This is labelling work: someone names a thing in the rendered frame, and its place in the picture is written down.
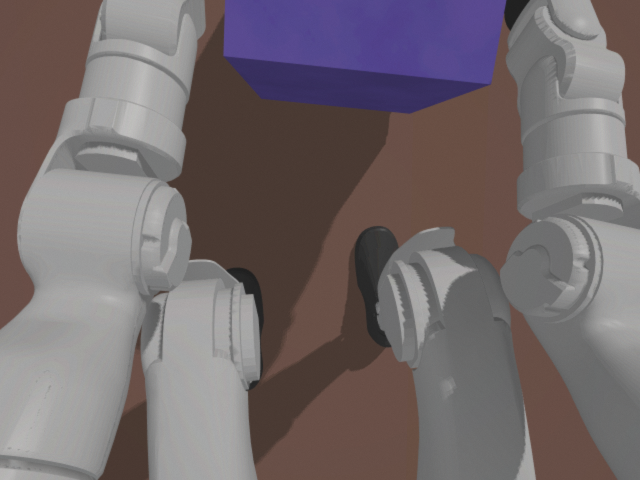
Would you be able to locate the robot right upper arm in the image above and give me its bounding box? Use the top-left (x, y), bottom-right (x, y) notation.
top-left (500, 214), bottom-right (640, 480)

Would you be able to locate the robot left foot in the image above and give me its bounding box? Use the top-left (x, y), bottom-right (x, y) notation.
top-left (226, 268), bottom-right (264, 391)

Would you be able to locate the robot left forearm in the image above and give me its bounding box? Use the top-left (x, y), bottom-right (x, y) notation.
top-left (17, 0), bottom-right (206, 273)

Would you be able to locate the carton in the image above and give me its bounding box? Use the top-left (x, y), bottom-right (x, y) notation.
top-left (223, 0), bottom-right (506, 114)

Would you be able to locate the robot right hand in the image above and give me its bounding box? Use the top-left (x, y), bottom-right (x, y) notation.
top-left (504, 0), bottom-right (530, 31)

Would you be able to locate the robot right forearm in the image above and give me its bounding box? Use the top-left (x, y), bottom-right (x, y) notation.
top-left (506, 0), bottom-right (640, 229)

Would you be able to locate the robot left upper arm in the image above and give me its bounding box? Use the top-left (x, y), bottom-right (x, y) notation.
top-left (0, 168), bottom-right (192, 480)

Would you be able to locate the left robot thigh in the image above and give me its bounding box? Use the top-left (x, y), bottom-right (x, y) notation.
top-left (145, 278), bottom-right (260, 480)

